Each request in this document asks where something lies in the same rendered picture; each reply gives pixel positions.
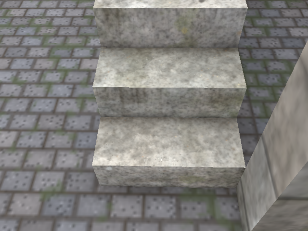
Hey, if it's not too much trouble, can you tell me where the stairs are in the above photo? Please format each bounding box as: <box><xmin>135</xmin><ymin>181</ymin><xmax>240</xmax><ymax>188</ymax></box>
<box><xmin>92</xmin><ymin>0</ymin><xmax>248</xmax><ymax>189</ymax></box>

